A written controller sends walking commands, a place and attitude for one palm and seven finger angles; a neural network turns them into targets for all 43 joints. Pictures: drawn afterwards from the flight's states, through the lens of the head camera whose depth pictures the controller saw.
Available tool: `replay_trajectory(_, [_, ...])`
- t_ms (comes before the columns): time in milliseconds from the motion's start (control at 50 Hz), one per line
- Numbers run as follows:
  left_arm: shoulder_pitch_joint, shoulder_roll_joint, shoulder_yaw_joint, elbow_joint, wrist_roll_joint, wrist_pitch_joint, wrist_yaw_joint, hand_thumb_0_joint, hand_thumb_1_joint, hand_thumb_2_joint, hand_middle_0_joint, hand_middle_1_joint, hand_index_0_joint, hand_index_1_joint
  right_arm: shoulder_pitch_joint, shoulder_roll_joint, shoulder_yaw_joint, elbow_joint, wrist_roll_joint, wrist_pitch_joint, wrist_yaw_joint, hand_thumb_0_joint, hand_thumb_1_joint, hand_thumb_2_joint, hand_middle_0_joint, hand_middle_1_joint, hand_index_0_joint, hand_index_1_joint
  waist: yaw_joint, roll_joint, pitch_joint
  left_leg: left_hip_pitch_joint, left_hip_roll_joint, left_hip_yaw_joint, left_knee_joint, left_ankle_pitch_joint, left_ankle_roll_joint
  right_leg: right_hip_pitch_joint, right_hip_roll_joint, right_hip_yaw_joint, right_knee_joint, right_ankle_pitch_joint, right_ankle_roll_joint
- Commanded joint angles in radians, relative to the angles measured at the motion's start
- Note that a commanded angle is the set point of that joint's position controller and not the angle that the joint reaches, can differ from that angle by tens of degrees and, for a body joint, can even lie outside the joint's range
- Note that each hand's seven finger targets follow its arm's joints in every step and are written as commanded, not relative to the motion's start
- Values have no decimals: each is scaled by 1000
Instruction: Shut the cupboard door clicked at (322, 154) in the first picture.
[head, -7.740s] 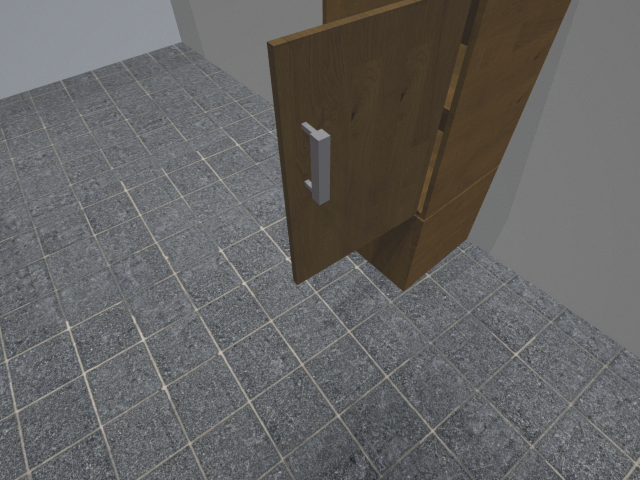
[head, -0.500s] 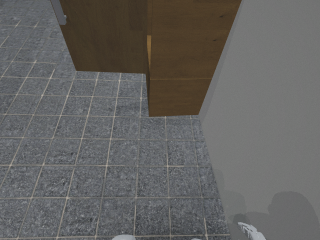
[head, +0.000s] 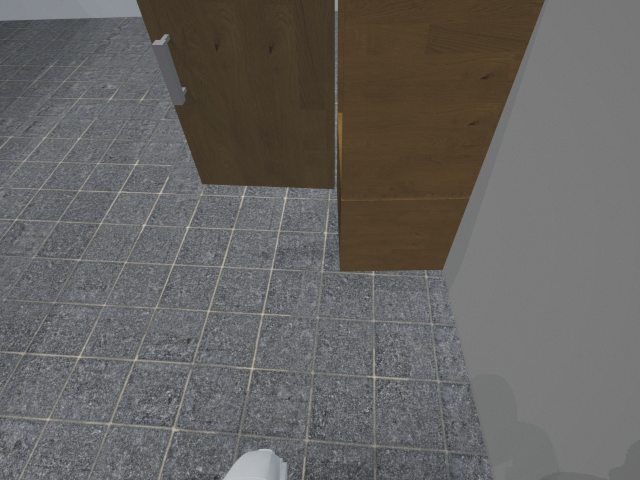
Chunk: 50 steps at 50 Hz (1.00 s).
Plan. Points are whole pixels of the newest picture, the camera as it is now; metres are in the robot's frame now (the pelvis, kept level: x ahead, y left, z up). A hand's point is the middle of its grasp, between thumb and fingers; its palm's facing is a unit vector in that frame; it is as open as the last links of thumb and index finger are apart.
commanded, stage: take the last steps up to it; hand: left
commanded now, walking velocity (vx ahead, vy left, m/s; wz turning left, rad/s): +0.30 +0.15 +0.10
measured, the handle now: (172, 70) +0.94 +0.40 +0.03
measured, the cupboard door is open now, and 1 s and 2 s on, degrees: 85 85 85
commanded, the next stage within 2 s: come to a stop and stand still in 1.02 s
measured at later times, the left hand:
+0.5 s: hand (149, 413) +0.23 +0.29 -0.16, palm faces +0.06 -0.97 -0.22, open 7.4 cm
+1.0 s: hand (168, 361) +0.32 +0.29 -0.17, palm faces +0.08 -0.98 -0.19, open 7.3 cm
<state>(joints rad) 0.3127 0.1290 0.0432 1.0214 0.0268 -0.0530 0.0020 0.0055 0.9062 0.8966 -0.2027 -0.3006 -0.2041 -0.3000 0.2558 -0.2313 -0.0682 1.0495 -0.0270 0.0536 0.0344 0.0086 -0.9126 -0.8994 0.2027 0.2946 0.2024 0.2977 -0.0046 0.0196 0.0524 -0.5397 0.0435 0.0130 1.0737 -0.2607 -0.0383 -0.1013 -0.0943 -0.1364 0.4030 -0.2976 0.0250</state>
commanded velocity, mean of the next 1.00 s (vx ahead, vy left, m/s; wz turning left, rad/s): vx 0.28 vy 0.08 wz -0.03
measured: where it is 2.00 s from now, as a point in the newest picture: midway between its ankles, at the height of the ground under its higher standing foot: (288, 406)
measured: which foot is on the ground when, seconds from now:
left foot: up 0.00-0.20, down 0.22-0.66, up 0.68-1.00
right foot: down 0.00-0.22, up 0.24-0.62, down 0.64-1.00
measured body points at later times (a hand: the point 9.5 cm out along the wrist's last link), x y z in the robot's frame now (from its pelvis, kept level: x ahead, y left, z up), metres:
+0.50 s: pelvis +0.16 +0.10 +0.00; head +0.19 +0.09 +0.44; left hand +0.23 +0.34 -0.15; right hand +0.21 -0.13 -0.16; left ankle +0.17 +0.19 -0.74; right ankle +0.22 +0.00 -0.69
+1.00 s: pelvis +0.35 +0.12 +0.00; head +0.39 +0.12 +0.45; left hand +0.32 +0.34 -0.16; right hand +0.40 -0.12 -0.16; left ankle +0.44 +0.25 -0.72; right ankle +0.28 +0.00 -0.74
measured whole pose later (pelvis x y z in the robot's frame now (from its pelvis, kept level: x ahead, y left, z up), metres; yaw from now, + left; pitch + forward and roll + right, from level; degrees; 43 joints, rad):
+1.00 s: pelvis +0.35 +0.12 +0.00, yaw +0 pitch +0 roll +0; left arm 0.33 0.15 0.05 1.11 0.03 -0.06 0.00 0.00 0.93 0.90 -0.20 -0.30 -0.20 -0.30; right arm 0.19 -0.18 -0.05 1.06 -0.02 -0.01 0.03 0.01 -0.92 -0.90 0.20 0.29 0.20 0.30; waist 0.03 -0.01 0.07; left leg -0.46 0.07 0.08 0.65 -0.23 -0.04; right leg -0.06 -0.06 -0.14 0.36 -0.30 0.01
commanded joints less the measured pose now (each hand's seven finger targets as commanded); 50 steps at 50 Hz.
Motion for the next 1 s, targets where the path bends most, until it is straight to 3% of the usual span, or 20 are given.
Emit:
replay_trajectory(0, [119,181,35,20,-2,-35,15,0,900,900,-200,-300,-200,-300,-115,11,8,-96,7,-40,13,0,-900,-900,200,300,200,300,46,-175,20,-122,24,50,-134,54,-12,103,-230,58,-172,443,-89])
replay_trajectory(100, [97,215,46,42,8,-20,17,0,900,900,-200,-300,-200,-300,-167,14,18,-119,11,-61,24,0,-900,-900,200,300,200,300,48,-234,46,51,0,107,-403,23,23,51,-254,23,-125,393,-84])
replay_trajectory(120, [88,216,48,43,7,-17,17,0,900,900,-200,-300,-200,-300,-137,5,15,-114,10,-67,20,0,-900,-900,200,300,200,300,30,-230,39,128,-15,121,-443,9,36,25,-259,20,-87,419,-83])
replay_trajectory(160, [51,207,49,33,2,-8,11,0,900,900,-200,-300,-200,-300,100,-64,-3,-45,0,-81,1,0,-900,-900,200,300,200,300,-84,-112,-73,476,-51,153,-575,40,56,-91,-194,-54,192,429,-49])
replay_trajectory(180, [92,146,42,15,-8,1,2,0,900,900,-200,-300,-200,-300,239,-176,-32,-13,-13,-89,-17,0,-900,-900,200,300,200,300,-126,138,-201,696,140,-82,-597,41,118,-275,-81,-95,470,104,-14])
replay_trajectory(200, [68,98,28,-22,-15,5,-1,0,900,900,-200,-300,-200,-300,323,-250,-52,5,-11,-85,-39,0,-900,-900,200,300,200,300,-143,304,-250,758,319,-382,-742,7,206,-463,39,-39,743,-330,-7])
replay_trajectory(220, [5,91,25,-51,-10,2,7,0,900,900,-200,-300,-200,-300,281,-250,-49,3,-7,-79,-41,0,-900,-900,200,300,200,300,-127,213,-206,644,362,-387,-801,-146,245,-514,20,50,894,-340,-51])
replay_trajectory(260, [-67,96,24,-44,-8,10,1,0,900,900,-200,-300,-200,-300,110,-155,-28,-48,-3,-87,-51,0,-900,-900,200,300,200,300,-72,218,-95,453,332,-327,-855,-256,227,-584,-46,110,971,-154,-53])
replay_trajectory(340, [0,61,23,-8,3,30,-12,0,900,900,-200,-300,-200,-300,48,-67,-5,-59,-6,-116,-56,0,-900,-900,200,300,200,300,10,52,-47,323,260,-144,-897,-36,211,-473,-59,97,794,-50,-36])
replay_trajectory(420, [-52,61,22,-43,3,43,-19,0,900,900,-200,-300,-200,-300,36,-63,-4,-59,-5,-114,-48,0,-900,-900,200,300,200,300,23,53,4,298,234,-45,-946,-41,222,-420,-53,80,552,27,-27])
replay_trajectory(520, [-140,80,24,-94,4,37,-21,0,900,900,-200,-300,-200,-300,65,-83,-2,-41,-10,-108,-38,0,-900,-900,200,300,200,300,14,21,27,323,240,-33,-922,-56,229,-316,-18,54,323,34,-28])
replay_trajectory(580, [-83,98,29,-85,6,24,-18,0,900,900,-200,-300,-200,-300,64,-76,5,-25,-8,-102,-37,0,-900,-900,200,300,200,300,47,-25,10,304,186,16,-784,-24,177,-136,24,17,154,73,-35])
replay_trajectory(600, [-11,129,37,-61,7,16,-15,0,900,900,-200,-300,-200,-300,63,-61,12,-20,0,-104,-36,0,-900,-900,200,300,200,300,76,-62,-19,250,121,65,-651,-5,139,2,16,54,80,68,-51])
replay_trajectory(620, [103,202,52,-30,10,2,-8,0,900,900,-200,-300,-200,-300,65,-29,16,-33,10,-108,-31,0,-900,-900,200,300,200,300,115,-212,-72,86,17,147,-405,-60,85,187,-155,310,-10,25,-126])
replay_trajectory(640, [193,281,68,-7,0,0,0,0,900,900,-200,-300,-200,-300,58,-23,18,-64,7,-107,-24,0,-900,-900,200,300,200,300,128,-353,-77,-100,-70,163,-128,-334,48,299,-355,616,-158,77,-245])
replay_trajectory(660, [177,255,66,-4,-9,-12,8,0,900,900,-200,-300,-200,-300,19,-59,10,-55,3,-102,-28,0,-900,-900,200,300,200,300,124,-333,-75,-129,-22,19,41,-291,53,232,-368,653,-178,150,-262])
replay_trajectory(700, [59,177,42,-31,-12,-20,13,0,900,900,-200,-300,-200,-300,-21,-28,10,-44,6,-100,-31,0,-900,-900,200,300,200,300,63,-117,-29,-132,35,-39,87,-113,33,124,-302,445,-169,266,-223])
replay_trajectory(760, [28,128,27,-18,-10,-40,13,0,900,900,-200,-300,-200,-300,37,24,18,-11,2,-82,-22,0,-900,-900,200,300,200,300,18,-126,-57,-36,54,2,-45,-20,1,61,-211,199,-169,482,-166])
replay_trajectory(940, [55,179,31,57,0,-25,9,0,900,900,-200,-300,-200,-300,-80,37,21,-56,8,-87,-3,0,-900,-900,200,300,200,300,39,-196,4,105,2,94,-448,33,11,17,-197,129,-138,386,-147])
replay_trajectory(980, [26,185,35,59,-4,-14,10,0,900,900,-200,-300,-200,-300,-18,13,17,-38,5,-95,-9,0,-900,-900,200,300,200,300,-4,-173,6,246,-25,117,-558,83,23,-41,-171,98,-72,336,-118])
